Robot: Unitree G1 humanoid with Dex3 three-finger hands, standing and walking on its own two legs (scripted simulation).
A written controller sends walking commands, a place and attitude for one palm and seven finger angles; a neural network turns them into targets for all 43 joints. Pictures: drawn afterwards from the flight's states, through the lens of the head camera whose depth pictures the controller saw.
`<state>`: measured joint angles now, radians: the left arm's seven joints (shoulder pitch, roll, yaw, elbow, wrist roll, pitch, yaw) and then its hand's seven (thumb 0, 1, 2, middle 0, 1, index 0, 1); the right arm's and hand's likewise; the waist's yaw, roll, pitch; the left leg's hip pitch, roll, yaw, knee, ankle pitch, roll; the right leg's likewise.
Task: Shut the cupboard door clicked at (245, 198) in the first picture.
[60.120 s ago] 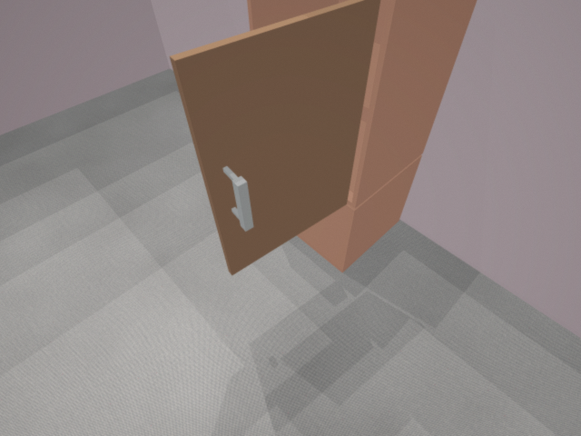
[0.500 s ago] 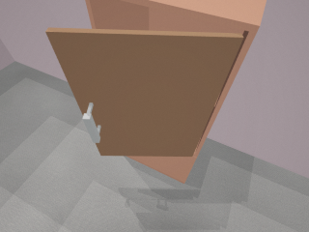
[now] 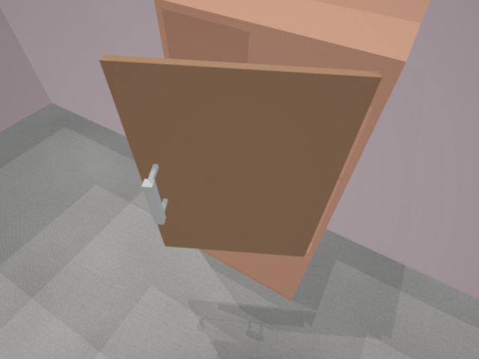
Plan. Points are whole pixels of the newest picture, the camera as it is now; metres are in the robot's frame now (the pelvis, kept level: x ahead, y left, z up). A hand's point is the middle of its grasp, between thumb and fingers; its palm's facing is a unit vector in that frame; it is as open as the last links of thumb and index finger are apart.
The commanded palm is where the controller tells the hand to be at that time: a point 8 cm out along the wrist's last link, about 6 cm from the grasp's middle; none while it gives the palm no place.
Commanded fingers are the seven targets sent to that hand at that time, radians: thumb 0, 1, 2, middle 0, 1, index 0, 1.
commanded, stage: come to a stop and stand still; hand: left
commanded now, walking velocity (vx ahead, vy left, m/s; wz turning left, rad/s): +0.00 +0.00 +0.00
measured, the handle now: (157, 195) +0.44 +0.21 -0.04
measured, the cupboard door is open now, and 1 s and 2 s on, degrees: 26 26 26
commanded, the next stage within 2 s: look again from close up in 0.52 s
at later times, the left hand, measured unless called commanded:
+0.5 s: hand out of the picture +0.03 +0.22 -0.15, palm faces -0.04 -0.95 -0.30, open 7.4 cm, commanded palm none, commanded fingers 0.00 0.90 0.90 -0.20 -0.30 -0.20 -0.30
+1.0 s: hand out of the picture +0.01 +0.20 -0.16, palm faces -0.04 -0.97 -0.24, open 7.3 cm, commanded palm none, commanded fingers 0.00 0.90 0.90 -0.20 -0.30 -0.20 -0.30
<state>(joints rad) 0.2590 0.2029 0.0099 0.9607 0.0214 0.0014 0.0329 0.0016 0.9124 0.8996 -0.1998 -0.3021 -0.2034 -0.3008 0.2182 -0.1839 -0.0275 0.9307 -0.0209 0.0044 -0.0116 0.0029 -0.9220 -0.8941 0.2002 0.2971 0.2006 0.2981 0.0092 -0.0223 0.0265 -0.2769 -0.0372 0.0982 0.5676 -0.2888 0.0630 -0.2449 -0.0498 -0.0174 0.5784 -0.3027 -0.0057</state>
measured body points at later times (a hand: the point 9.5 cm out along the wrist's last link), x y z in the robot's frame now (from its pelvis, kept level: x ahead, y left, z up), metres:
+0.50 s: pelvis -0.03 -0.01 +0.01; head -0.04 -0.01 +0.46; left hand +0.03 +0.27 -0.12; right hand +0.02 -0.30 -0.12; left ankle +0.01 +0.08 -0.73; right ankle -0.01 -0.13 -0.73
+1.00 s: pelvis -0.03 +0.00 +0.02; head -0.03 +0.01 +0.46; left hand +0.01 +0.26 -0.14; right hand +0.01 -0.25 -0.13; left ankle +0.01 +0.08 -0.73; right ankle -0.01 -0.13 -0.73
